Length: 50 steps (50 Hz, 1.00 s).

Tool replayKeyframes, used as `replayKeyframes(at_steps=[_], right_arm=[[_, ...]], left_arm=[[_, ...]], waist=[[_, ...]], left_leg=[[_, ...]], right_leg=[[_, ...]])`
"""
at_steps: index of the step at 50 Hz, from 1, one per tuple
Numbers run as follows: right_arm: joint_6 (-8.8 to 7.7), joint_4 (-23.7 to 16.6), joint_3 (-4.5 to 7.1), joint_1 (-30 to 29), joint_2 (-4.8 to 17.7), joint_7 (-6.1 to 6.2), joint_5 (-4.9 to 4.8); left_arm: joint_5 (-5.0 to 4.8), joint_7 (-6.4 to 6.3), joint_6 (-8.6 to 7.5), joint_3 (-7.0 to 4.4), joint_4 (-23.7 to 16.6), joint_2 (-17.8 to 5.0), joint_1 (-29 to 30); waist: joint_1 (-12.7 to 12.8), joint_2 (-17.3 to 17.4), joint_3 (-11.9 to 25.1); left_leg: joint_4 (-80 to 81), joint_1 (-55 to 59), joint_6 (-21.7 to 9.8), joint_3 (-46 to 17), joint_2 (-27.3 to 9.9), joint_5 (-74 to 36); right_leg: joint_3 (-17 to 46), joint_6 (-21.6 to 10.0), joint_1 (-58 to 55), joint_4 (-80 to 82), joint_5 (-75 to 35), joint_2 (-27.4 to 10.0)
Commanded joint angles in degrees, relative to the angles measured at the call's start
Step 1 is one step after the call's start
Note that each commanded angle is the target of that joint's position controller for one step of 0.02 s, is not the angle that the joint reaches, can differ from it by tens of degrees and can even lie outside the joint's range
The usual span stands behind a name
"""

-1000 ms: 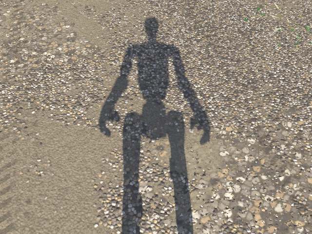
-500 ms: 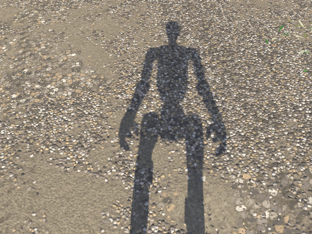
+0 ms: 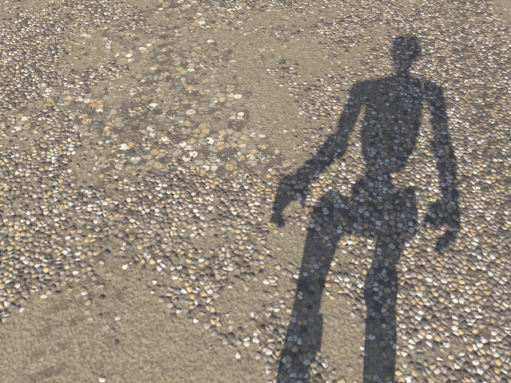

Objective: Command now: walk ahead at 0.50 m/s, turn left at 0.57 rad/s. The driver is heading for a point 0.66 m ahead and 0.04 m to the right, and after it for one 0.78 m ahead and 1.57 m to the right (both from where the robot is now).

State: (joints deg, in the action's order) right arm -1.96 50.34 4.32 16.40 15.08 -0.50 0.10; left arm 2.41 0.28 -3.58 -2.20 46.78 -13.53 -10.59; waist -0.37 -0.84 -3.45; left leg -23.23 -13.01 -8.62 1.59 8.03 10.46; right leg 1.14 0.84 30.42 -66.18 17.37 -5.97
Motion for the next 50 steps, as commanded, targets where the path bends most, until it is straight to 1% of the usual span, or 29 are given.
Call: replayKeyframes(at_steps=[1,4,8,12,13,15,16,17,18,19,20,21,22,23,25,28,32,34,37,40,42,43,44,45,46,47,48,49,50], right_arm=[[-1.82,-2.98,1.59,2.13,7.74,0.16,-0.29],[-1.63,-2.51,1.58,6.05,7.86,0.17,-0.26],[-1.45,-2.24,1.61,10.17,8.18,0.47,-0.04],[-1.62,-1.53,1.09,12.81,7.58,1.08,0.66],[-1.76,-1.45,1.01,12.64,7.76,1.32,0.76],[-2.10,-1.74,1.06,9.98,8.93,1.61,0.83],[-2.30,-1.68,1.17,9.09,9.74,1.52,0.91],[-2.47,-1.47,1.08,8.36,9.83,1.17,0.89],[-2.80,-2.66,0.23,8.78,7.03,0.79,0.64],[-2.59,-2.88,-0.59,17.47,2.09,0.54,-1.58],[-2.36,-1.70,-0.19,15.95,6.51,0.99,0.50],[-2.22,-2.39,-0.04,10.48,6.85,0.72,0.92],[-2.32,-3.26,-0.43,6.57,6.02,0.34,1.14],[-2.01,-3.73,-0.46,5.00,5.52,-0.04,1.39],[-0.93,-3.46,-0.84,5.83,4.32,-0.78,2.21],[-0.24,-4.10,-1.30,3.30,3.22,-1.35,2.51],[-0.33,-7.37,-2.36,-7.59,2.05,-1.76,2.22],[-0.54,-8.47,-3.02,-11.82,1.12,-1.88,1.89],[-0.80,-9.74,-3.31,-16.70,1.30,-1.70,1.56],[-1.56,-9.76,-3.19,-16.54,1.71,-0.99,1.57],[-2.72,-7.01,-2.62,-9.02,2.90,-0.03,1.96],[-3.67,-4.91,-1.90,-2.36,5.01,0.67,2.73],[-4.30,-4.05,-0.76,5.81,9.78,1.53,3.98],[-3.31,-4.97,0.49,6.32,14.26,1.22,3.25],[-2.17,-5.40,0.15,6.00,10.36,0.98,0.57],[-2.04,-5.91,-0.98,1.30,6.62,1.12,0.49],[-1.97,-6.35,-1.80,-2.45,3.76,1.39,0.74],[-1.95,-6.38,-2.18,-3.77,2.56,1.85,0.73],[-1.83,-6.20,-2.16,-4.53,2.58,2.23,0.63]], left_arm=[[0.49,0.38,1.61,-0.90,-2.46,-4.01,-3.31],[0.25,0.52,1.80,-0.85,-5.27,-4.54,4.58],[-0.14,0.96,1.46,-0.36,-7.86,-4.53,11.98],[-0.53,1.48,0.50,0.32,-9.81,-4.35,16.54],[-0.61,1.53,0.23,0.32,-10.03,-4.62,16.26],[-0.68,1.28,-0.27,-0.22,-8.61,-6.09,10.68],[-0.75,0.79,-0.59,-0.88,-6.84,-7.45,5.17],[-0.68,0.12,-1.18,-1.54,-4.41,-8.69,-3.06],[0.40,-0.82,-1.68,-2.38,-3.42,-11.94,-11.97],[1.21,-0.83,-1.23,-4.02,-2.48,-17.96,-15.44],[-0.65,-0.11,-0.44,-3.42,-2.29,-13.44,-11.96],[-1.19,0.11,-0.38,-2.51,-3.33,-9.33,-6.56],[-0.95,0.34,-0.64,-1.85,-3.18,-6.71,-4.17],[-0.86,0.21,-0.95,-1.48,-2.38,-5.78,-4.10],[-1.28,0.20,-1.75,-1.10,-0.35,-5.11,-5.67],[-1.93,0.54,-2.77,-1.36,1.79,-6.14,-8.70],[-2.05,0.57,-2.41,-1.27,3.87,-6.00,-11.91],[-2.10,0.60,-2.36,-1.34,4.82,-6.48,-13.62],[-2.01,0.46,-2.14,-1.38,6.35,-7.12,-16.69],[-1.65,-0.08,-1.50,-1.39,7.35,-7.68,-16.91],[-2.01,-0.47,-1.21,-1.52,7.45,-8.20,-15.46],[-2.78,-0.48,-1.23,-1.44,7.06,-7.95,-14.57],[-3.52,-0.61,-1.48,-0.88,4.37,-5.85,-13.67],[-5.35,-1.50,-0.68,0.15,4.08,-0.20,-22.43],[-3.15,-2.28,0.73,-1.75,5.71,-6.74,-20.81],[-2.58,-2.04,1.32,-2.11,5.15,-6.04,-17.37],[-2.01,-1.60,1.77,-2.08,4.83,-4.82,-15.10],[-1.40,-1.02,2.56,-2.39,4.60,-4.62,-13.69],[-0.91,-0.44,3.52,-2.47,4.59,-4.01,-14.29]], waist=[[1.63,1.14,2.88],[-1.14,2.97,1.02],[-4.13,4.24,1.06],[-5.76,5.06,0.43],[-5.29,5.36,0.30],[-2.08,5.88,1.12],[0.26,5.75,3.46],[4.34,3.61,7.65],[7.55,-0.52,14.70],[4.18,-15.01,21.54],[3.06,-8.87,17.30],[1.94,-2.84,8.53],[1.65,0.35,5.24],[0.81,-1.01,3.52],[-0.66,-4.12,3.60],[-1.07,-3.98,3.10],[0.99,-3.38,0.14],[2.12,-3.50,-0.17],[3.60,-3.30,-0.60],[2.69,-3.25,-0.62],[-0.47,-3.01,2.62],[-3.28,-1.39,6.62],[-5.82,3.95,14.46],[-3.06,15.45,24.68],[-3.67,7.41,23.93],[-1.68,5.94,16.06],[-0.27,5.80,10.38],[0.59,7.19,7.41],[1.78,8.27,6.41]], left_leg=[[11.23,2.82,-7.71,-15.71,-14.60,-19.05],[11.76,4.98,-5.94,-16.88,-13.79,-17.17],[9.62,10.33,-4.68,-18.62,-13.68,-19.07],[7.32,14.72,-3.97,-18.89,-15.16,-25.54],[6.86,15.11,-3.45,-19.33,-15.95,-26.98],[4.00,13.96,-1.56,-18.84,-16.51,-34.11],[-1.43,13.93,-0.68,-17.96,-15.70,-41.56],[-11.57,12.15,0.41,-15.28,-12.93,-42.43],[-26.29,4.03,1.36,-13.24,-10.17,-28.08],[-45.82,-13.78,4.16,-7.19,0.28,11.13],[-51.17,-20.37,3.44,-9.40,-1.89,17.10],[-51.03,-21.46,3.53,-9.68,-4.62,11.82],[-48.28,-20.66,3.65,-9.16,-6.45,8.65],[-45.60,-19.69,3.84,-8.49,-7.92,7.78],[-42.39,-16.65,4.80,-7.19,-8.86,7.03],[-39.01,-19.59,5.95,-4.80,-10.29,4.76],[-27.48,-23.90,7.74,-1.39,-12.90,-3.10],[-20.71,-21.97,7.94,0.13,-12.55,-6.56],[-14.07,-19.01,7.82,1.33,-11.17,-8.08],[-9.90,-15.25,6.88,0.94,-9.18,-5.74],[-3.93,-5.73,5.61,0.86,-6.78,-7.36],[-0.63,4.98,4.43,-0.10,-8.43,-14.19],[-4.03,20.04,1.89,-10.52,-21.23,-32.08],[-6.45,32.30,-7.01,-25.41,-38.14,-53.88],[-4.95,26.64,-7.63,-24.44,-35.02,-53.11],[-2.52,19.83,-6.01,-17.49,-32.00,-48.82],[0.64,13.32,-3.93,-12.79,-29.00,-43.82],[3.03,8.86,-2.52,-9.46,-26.80,-40.34],[4.70,4.89,-2.11,-6.51,-25.43,-38.49]], right_leg=[[-0.92,1.71,4.11,4.96,-4.26,-0.48],[-1.12,2.59,8.84,13.20,-11.01,-0.10],[-0.67,2.38,10.57,22.23,-16.49,1.85],[-2.01,0.32,7.98,30.02,-17.21,3.72],[-1.83,-0.63,5.70,31.80,-16.67,4.03],[-2.06,-2.94,-3.84,35.54,-13.03,5.73],[-2.83,-4.11,-10.74,36.68,-10.23,7.58],[-2.94,-5.61,-20.76,40.01,-11.32,7.58],[7.96,-8.32,-33.92,40.59,-3.69,-2.66],[35.94,-16.80,-47.96,45.42,0.46,-17.80],[43.40,-17.04,-43.04,50.33,5.57,-17.30],[33.48,-16.00,-34.63,51.03,5.12,-14.95],[26.20,-14.61,-29.20,52.04,-0.96,-12.05],[20.66,-13.11,-26.10,52.95,-6.71,-9.41],[14.40,-11.86,-23.07,54.27,-14.74,-6.44],[10.55,-12.98,-23.26,56.57,-19.45,-5.93],[6.08,-12.63,-23.83,59.53,-20.10,-4.03],[4.05,-11.90,-24.07,59.34,-22.44,-3.30],[4.29,-11.63,-25.84,57.30,-25.97,-3.98],[5.85,-10.74,-28.64,51.29,-37.79,-5.02],[5.95,-8.47,-29.57,42.24,-47.06,-2.94],[4.40,-6.84,-25.86,33.52,-43.71,-0.06],[2.48,-5.15,-15.38,19.24,-23.01,3.31],[-2.41,-3.73,-2.70,0.83,19.08,11.08],[1.34,-4.06,-1.30,-3.95,18.78,9.07],[1.99,-3.71,0.34,-4.55,14.98,7.09],[1.34,-2.97,0.89,-2.43,11.56,5.18],[1.23,-2.25,-0.04,-0.85,8.81,4.09],[0.41,-1.39,-2.28,-0.69,6.97,4.12]])
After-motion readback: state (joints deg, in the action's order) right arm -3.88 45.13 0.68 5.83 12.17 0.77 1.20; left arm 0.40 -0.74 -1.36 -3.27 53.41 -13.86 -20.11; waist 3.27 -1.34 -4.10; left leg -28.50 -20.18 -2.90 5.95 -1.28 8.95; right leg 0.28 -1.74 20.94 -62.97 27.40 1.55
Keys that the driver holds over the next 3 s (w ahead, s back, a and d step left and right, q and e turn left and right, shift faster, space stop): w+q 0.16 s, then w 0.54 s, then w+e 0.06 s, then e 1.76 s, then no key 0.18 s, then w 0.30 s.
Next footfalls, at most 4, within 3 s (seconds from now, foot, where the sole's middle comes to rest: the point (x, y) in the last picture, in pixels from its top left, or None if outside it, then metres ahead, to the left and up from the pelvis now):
0.36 right None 0.39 -0.11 -0.77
0.88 left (210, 330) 0.60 0.14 -0.77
1.36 right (291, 338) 0.58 -0.08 -0.77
1.84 left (220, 325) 0.61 0.11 -0.77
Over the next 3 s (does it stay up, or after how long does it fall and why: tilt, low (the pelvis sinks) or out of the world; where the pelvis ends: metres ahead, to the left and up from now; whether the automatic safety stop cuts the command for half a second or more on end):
stays up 0.55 0.00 0.01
